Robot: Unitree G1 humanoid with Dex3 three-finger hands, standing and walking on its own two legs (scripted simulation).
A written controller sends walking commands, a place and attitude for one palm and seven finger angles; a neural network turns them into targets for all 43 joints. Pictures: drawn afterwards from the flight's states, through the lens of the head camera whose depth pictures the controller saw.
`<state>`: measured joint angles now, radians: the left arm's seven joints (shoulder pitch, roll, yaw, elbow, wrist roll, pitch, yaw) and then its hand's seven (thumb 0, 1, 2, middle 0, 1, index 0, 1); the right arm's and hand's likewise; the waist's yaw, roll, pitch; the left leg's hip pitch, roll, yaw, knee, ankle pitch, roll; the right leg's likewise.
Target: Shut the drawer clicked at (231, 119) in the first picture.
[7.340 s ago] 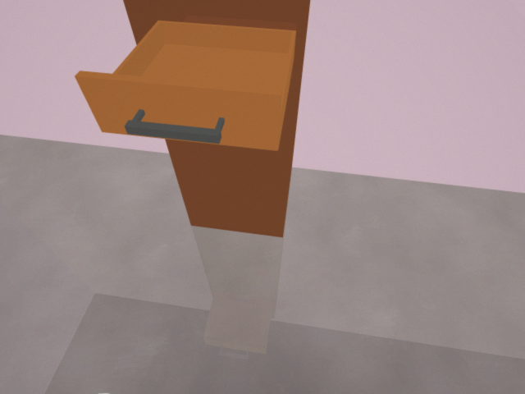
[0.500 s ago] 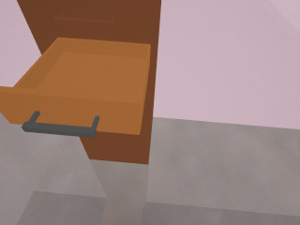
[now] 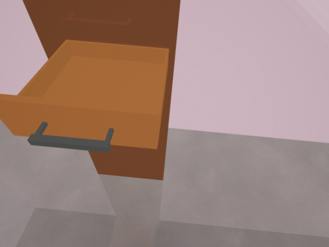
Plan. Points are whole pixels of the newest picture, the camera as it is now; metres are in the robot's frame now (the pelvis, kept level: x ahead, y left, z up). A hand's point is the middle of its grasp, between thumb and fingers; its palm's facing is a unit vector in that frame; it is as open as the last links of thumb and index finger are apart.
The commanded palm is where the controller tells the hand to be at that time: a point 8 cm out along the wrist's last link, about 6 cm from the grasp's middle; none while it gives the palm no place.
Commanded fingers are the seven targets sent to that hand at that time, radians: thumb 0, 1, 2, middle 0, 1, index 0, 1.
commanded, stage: look again from close up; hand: left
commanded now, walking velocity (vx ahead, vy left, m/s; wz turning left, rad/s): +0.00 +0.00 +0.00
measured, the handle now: (73, 136) +0.33 +0.24 +0.09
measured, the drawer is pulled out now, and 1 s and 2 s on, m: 0.29 0.29 0.29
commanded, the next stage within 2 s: raise the hand and make a fist in 0.10 s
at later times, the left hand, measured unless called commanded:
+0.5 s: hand (106, 216) +0.18 +0.14 +0.02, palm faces -0.04 -1.00 -0.01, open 6.6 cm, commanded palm +0.10 +0.22 -0.02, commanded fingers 0.00 0.90 0.90 -0.52 -0.65 -0.52 -0.65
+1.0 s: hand (73, 213) +0.17 +0.20 +0.06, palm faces +0.03 -0.99 -0.11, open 4.0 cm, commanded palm +0.11 +0.24 +0.07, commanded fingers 0.00 0.90 0.90 -1.02 -1.19 -1.02 -1.19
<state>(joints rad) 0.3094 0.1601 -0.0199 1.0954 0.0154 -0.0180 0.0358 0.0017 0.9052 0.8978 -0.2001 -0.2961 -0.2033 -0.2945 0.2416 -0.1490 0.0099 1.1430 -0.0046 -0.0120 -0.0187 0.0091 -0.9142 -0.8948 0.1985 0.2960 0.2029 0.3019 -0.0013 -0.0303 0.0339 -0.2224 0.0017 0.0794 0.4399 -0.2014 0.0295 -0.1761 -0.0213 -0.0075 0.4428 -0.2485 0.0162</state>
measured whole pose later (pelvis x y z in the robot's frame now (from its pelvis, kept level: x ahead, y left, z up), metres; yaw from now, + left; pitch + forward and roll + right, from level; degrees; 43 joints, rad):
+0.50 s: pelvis -0.01 -0.01 -0.04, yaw +1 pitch +5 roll +0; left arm 0.47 0.14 0.05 0.00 -0.19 -0.46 -0.22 0.01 0.92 0.90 -0.33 -0.45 -0.34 -0.45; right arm 0.19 -0.23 -0.04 0.61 0.02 -0.24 0.02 0.02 -0.91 -0.89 0.20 0.30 0.20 0.30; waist -0.03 0.01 -0.11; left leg -0.56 0.00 0.06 0.82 -0.35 0.02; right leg -0.51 -0.03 -0.03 0.84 -0.42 0.01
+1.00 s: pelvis +0.00 -0.04 -0.04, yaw +3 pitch +5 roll -1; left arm 0.53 0.32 0.32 -0.15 -0.37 -0.20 -0.40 0.02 0.90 0.90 -0.83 -0.98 -0.83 -0.98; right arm 0.27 -0.20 0.02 0.59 0.07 -0.25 -0.08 0.02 -0.90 -0.89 0.20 0.30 0.21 0.30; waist -0.01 0.05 -0.10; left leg -0.54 0.05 -0.01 0.82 -0.37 -0.02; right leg -0.45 0.02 -0.08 0.80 -0.43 -0.03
